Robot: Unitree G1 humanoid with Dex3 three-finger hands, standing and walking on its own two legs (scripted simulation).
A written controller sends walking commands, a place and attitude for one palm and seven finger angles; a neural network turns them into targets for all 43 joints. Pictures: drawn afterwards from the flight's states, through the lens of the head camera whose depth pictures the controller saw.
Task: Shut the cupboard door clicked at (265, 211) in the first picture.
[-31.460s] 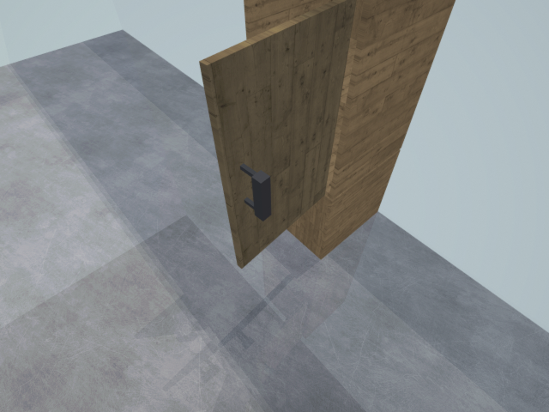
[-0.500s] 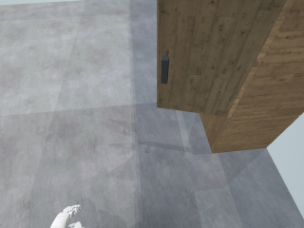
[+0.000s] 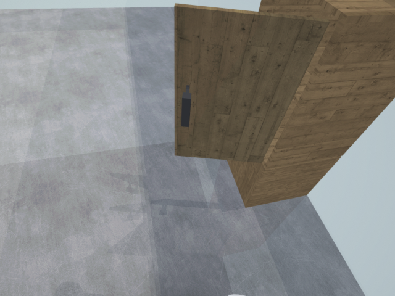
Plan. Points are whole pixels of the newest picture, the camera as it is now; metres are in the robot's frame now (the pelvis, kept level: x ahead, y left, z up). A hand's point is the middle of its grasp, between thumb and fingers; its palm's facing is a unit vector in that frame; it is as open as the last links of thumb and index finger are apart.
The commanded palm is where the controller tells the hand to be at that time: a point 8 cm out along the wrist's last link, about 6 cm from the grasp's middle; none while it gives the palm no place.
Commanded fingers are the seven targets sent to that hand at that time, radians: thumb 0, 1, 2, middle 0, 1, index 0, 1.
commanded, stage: take the last steps up to it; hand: left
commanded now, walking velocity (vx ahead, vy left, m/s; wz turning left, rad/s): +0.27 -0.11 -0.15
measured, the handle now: (186, 105) +0.66 +0.06 -0.04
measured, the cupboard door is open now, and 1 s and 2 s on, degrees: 73 73 73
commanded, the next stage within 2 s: come to a stop and stand still in 0.48 s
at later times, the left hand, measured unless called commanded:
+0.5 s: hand (153, 293) +0.16 +0.10 -0.18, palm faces -0.01 -0.98 -0.18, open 7.3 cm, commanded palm none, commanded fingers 0.00 0.90 0.90 -0.20 -0.30 -0.20 -0.30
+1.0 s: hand (168, 242) +0.27 +0.08 -0.18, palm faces +0.01 -0.97 -0.25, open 7.3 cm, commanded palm none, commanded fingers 0.00 0.90 0.90 -0.20 -0.30 -0.20 -0.30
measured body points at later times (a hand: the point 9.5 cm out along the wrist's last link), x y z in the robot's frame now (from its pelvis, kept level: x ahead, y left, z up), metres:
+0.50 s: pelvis +0.13 -0.08 -0.01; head +0.16 -0.07 +0.44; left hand +0.16 +0.15 -0.16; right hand +0.15 -0.32 -0.15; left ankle +0.18 +0.02 -0.72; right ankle +0.07 -0.17 -0.74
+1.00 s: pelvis +0.22 -0.11 -0.01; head +0.28 -0.12 +0.44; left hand +0.27 +0.13 -0.16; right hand +0.28 -0.36 -0.16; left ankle +0.18 +0.01 -0.70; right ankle +0.20 -0.23 -0.74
